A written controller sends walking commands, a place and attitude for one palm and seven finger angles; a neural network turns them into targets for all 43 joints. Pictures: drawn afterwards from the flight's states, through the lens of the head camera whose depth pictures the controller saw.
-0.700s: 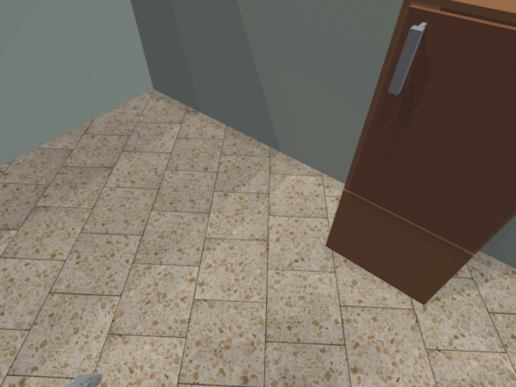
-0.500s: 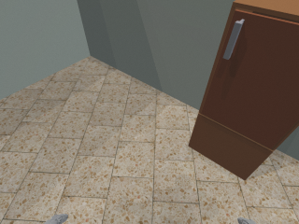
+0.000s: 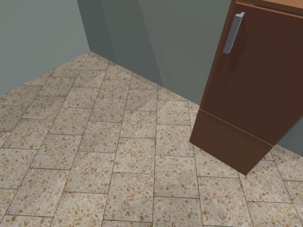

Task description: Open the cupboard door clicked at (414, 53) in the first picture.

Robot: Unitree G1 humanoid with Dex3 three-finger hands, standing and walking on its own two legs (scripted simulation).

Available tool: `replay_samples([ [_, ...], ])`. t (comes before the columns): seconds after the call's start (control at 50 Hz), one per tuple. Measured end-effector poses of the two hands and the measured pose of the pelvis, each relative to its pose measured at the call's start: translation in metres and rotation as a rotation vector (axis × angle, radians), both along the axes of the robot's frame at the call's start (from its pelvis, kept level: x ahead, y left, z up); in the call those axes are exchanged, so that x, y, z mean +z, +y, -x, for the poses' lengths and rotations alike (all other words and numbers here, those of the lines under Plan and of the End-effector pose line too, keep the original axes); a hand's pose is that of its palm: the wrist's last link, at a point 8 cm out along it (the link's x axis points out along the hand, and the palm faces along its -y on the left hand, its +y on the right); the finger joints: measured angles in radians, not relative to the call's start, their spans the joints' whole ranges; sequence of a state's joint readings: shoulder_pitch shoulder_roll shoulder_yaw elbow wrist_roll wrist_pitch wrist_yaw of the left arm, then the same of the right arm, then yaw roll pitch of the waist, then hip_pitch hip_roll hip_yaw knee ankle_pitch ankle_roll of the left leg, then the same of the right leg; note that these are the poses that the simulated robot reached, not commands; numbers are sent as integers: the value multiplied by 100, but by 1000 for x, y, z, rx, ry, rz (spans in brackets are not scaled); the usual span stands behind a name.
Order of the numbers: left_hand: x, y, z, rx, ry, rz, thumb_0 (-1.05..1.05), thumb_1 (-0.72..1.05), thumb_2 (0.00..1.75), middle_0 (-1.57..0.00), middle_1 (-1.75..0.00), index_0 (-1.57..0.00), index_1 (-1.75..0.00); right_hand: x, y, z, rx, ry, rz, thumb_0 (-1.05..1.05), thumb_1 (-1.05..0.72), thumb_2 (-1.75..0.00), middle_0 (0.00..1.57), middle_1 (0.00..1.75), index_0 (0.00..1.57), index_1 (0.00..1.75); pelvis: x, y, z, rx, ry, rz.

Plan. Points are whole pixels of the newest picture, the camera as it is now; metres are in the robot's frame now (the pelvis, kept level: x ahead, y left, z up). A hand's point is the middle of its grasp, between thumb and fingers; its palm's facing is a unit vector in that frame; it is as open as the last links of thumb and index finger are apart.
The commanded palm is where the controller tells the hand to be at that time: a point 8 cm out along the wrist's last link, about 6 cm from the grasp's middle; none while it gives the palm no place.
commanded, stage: stand and wait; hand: left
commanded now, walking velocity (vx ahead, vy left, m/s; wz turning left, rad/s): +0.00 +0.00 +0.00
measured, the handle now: (234, 33) +0.80 -0.29 +0.15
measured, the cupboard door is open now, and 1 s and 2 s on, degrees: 0 0 0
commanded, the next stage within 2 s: look at it before walking up in 0.12 s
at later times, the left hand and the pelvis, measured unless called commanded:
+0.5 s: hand out of the picture +0.08 +0.24 -0.15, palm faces -0.03 -0.94 -0.34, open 7.4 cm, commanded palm none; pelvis +0.00 +0.00 +0.00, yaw +0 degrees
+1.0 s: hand out of the picture +0.08 +0.24 -0.16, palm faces -0.04 -0.94 -0.34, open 7.4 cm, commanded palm none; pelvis +0.00 -0.01 +0.00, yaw -2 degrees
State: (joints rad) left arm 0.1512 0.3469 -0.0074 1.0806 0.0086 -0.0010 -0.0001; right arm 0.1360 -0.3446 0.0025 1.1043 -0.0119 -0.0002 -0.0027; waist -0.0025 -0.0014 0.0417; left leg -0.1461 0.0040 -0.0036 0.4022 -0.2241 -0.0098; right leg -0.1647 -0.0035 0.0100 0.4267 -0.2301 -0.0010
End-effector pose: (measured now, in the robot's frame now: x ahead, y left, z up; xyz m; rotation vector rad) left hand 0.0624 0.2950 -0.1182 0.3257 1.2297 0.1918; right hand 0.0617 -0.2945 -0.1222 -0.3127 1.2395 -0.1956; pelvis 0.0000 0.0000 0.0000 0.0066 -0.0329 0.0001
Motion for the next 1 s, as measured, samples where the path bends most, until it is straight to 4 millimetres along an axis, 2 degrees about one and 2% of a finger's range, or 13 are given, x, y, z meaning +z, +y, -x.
replay_samples([
  [0.14, 1, -3, -5, -8, -16, 2, 0, 90, 89, -20, -30, -21, -30, -1, 1, 3, -4, -1, -8, 0, -90, -90, 20, 30, 21, 30, 1, -1, 2, -1, -1, 0],
  [0.4, 4, -8, -16, -18, -51, 8, 0, 90, 89, -20, -30, -21, -30, 1, 2, -9, 6, -38, -16, 0, -90, -90, 20, 30, 21, 30, 1, -3, 2, -2, 0, -2],
  [1.0, -1, -13, -9, -7, -2, 5, 0, 91, 89, -20, -30, -20, -30, 0, -1, -13, -17, -43, -7, 0, -90, -90, 20, 30, 21, 30, 0, -7, -1, -36, 7, 0],
])
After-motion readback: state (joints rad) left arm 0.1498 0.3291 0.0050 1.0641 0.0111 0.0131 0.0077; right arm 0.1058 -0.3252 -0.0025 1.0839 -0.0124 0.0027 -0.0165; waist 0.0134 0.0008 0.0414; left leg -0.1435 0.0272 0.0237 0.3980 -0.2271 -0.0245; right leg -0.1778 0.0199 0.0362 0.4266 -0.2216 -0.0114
